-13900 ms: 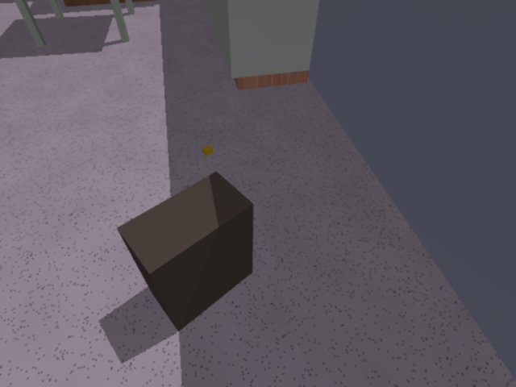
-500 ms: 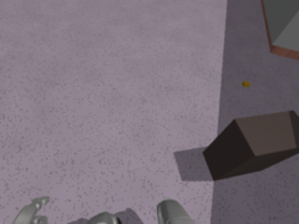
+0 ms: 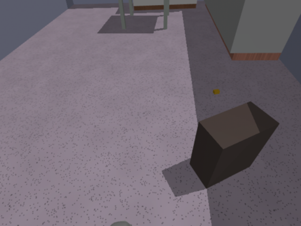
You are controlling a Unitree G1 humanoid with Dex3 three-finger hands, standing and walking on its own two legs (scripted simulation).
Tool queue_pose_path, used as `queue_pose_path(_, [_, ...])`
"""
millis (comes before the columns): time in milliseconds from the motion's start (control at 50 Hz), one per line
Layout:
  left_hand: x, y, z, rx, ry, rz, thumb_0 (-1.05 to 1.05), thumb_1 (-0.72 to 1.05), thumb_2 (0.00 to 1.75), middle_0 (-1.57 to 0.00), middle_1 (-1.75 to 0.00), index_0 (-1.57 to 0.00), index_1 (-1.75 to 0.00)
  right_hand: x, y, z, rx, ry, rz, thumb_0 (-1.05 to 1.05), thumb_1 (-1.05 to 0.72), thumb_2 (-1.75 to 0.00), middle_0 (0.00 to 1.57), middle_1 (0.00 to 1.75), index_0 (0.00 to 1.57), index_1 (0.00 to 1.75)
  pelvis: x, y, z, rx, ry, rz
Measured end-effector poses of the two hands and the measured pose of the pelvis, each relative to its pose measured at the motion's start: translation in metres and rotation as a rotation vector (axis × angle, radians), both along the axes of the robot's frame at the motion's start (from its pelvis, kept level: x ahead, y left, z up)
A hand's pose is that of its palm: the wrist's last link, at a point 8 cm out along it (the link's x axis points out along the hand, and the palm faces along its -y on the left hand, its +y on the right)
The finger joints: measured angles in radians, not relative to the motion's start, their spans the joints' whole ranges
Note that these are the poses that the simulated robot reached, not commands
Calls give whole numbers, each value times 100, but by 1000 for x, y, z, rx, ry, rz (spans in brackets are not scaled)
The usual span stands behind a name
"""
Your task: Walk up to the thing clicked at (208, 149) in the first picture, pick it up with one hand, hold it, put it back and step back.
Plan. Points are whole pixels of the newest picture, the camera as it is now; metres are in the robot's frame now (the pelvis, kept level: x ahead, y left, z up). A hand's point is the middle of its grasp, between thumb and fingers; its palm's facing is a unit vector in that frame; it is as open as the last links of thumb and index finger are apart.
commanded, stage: walk up
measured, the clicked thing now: (216, 91) +1.57 -0.56 -0.75
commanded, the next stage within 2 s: stand in 1.86 s
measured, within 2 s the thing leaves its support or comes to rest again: neither
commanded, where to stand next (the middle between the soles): +0.11 +0.02 m, yaw +35 degrees
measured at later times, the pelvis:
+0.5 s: pelvis +0.07 -0.04 -0.03, yaw +18 degrees
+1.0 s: pelvis +0.06 -0.04 -0.03, yaw +31 degrees
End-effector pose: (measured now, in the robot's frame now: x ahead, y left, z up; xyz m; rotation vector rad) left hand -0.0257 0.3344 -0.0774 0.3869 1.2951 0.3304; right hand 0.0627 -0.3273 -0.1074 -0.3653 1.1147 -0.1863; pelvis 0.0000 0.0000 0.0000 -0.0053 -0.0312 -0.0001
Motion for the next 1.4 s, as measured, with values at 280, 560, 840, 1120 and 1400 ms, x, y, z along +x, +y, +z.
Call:
queue_pose_path(280, [96,-3,-45,-75,-189,40,1,90,90,-21,-30,-20,-30,68,16,3,-81,83,178,1,-90,-89,20,30,20,30,39,6,-20,32,3,207])
queue_pose_path(560, [117,-47,-37,13,-285,160,1,90,90,-21,-30,-20,-30,187,-19,-16,-103,-6,332,0,-90,-89,20,30,20,30,72,-53,-35,4,-3,352])
queue_pose_path(840, [-14,-67,-3,108,-116,405,1,90,90,-21,-30,-21,-30,234,17,-26,-26,91,537,0,-90,-89,20,30,20,30,70,-60,-16,26,29,496])
queue_pose_path(1120, [-59,-66,-39,-4,-88,541,1,90,90,-20,-30,-20,-30,243,77,-7,-39,16,606,0,-90,-89,20,30,20,30,64,-31,-17,14,21,597])
queue_pose_path(1400, [-41,-70,-39,-20,-144,542,1,90,90,-21,-30,-21,-30,260,114,-21,10,21,641,0,-90,-89,20,30,20,30,61,-22,-16,9,12,647])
